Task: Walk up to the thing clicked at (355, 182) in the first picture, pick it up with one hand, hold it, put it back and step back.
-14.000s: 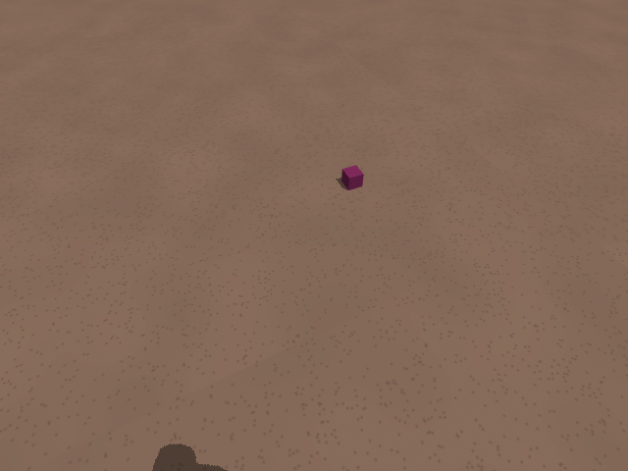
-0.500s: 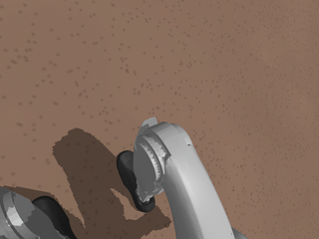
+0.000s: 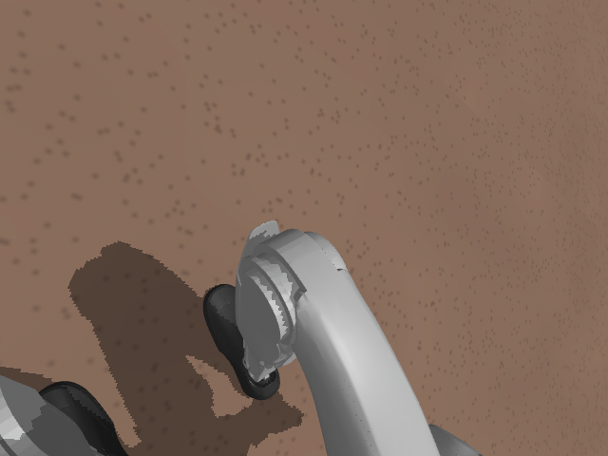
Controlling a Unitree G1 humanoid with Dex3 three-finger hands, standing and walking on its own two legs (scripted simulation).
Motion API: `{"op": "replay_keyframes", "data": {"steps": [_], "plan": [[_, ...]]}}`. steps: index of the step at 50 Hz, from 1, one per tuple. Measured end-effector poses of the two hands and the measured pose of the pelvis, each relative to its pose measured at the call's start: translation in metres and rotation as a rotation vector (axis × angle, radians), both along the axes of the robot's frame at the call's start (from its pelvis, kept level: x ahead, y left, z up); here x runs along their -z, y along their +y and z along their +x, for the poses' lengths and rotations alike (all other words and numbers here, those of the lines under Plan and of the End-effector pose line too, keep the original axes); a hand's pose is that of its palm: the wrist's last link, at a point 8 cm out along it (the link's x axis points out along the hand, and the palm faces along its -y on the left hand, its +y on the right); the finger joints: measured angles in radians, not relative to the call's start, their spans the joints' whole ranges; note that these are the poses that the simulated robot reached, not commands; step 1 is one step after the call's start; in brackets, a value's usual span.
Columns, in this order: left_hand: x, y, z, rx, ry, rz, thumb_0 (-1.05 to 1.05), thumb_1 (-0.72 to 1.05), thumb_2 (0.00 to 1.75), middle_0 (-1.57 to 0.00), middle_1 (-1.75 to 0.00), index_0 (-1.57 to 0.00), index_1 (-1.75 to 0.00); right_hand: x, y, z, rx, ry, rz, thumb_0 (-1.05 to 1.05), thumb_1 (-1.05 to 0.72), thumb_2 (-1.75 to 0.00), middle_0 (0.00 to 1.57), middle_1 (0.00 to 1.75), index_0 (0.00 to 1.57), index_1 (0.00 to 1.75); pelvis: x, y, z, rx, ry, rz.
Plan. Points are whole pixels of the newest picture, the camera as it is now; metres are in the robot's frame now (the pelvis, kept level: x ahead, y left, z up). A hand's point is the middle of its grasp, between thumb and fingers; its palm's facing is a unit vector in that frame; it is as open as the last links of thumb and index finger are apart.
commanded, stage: close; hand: left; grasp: from above
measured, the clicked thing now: out of the picture +0.46 +0.33 -0.28
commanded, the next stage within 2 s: none
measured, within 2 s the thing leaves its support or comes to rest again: neither
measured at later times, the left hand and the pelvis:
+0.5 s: hand out of the picture +0.46 +0.33 -0.26, palm faces -0.22 -0.39 -0.89, open 13.8 cm; pelvis -0.01 +0.00 +0.00, yaw +0 degrees
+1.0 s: hand out of the picture +0.46 +0.33 -0.26, palm faces -0.22 -0.39 -0.89, open 13.4 cm; pelvis +0.00 +0.00 +0.01, yaw +0 degrees
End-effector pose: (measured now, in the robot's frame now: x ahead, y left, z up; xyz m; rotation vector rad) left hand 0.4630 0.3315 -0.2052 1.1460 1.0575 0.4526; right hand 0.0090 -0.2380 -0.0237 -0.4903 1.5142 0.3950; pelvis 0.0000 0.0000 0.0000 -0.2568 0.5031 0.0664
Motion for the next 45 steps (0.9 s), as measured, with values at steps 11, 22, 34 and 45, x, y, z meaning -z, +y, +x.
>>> {"op": "replay_keyframes", "data": {"steps": [11, 22, 34, 45], "plan": [[-0.001, 0.011, -0.01, -0.03, 0.021, 0.017, 0.0, -0.52, 0.94, -0.13, -1.03, -0.12, -1.03, 0.002, -0.003, -0.009, 0.017, 0.02, -0.005, 0.01, -0.95, -0.91, 0.19, 0.3, 0.2, 0.3, -0.001, -0.003, -0.005, 0.004, -0.007, 0.007], [-0.007, 0.007, -0.003, 0.009, 0.008, 0.005, 0.0, -0.48, 0.94, -0.14, -1.02, -0.13, -1.02, -0.001, -0.001, -0.007, 0.003, -0.007, -0.023, 0.01, -0.94, -0.91, 0.19, 0.3, 0.2, 0.3, -0.003, -0.002, -0.006, 0.002, -0.011, -0.004], [-0.004, 0.001, 0.005, 0.016, 0.003, 0.006, 0.0, -0.48, 0.95, -0.14, -1.0, -0.13, -1.01, -0.006, 0.0, -0.007, 0.011, 0.011, -0.025, 0.02, -0.95, -0.91, 0.19, 0.3, 0.2, 0.3, -0.006, -0.001, -0.004, 0.004, 0.003, -0.005], [-0.003, 0.005, 0.002, -0.016, 0.015, 0.007, 0.0, -0.46, 0.94, -0.18, -0.96, -0.16, -0.97, -0.006, -0.003, -0.007, 0.014, 0.023, -0.016, 0.01, -0.94, -0.91, 0.19, 0.3, 0.2, 0.3, -0.007, -0.003, -0.003, 0.006, 0.013, 0.002]]}}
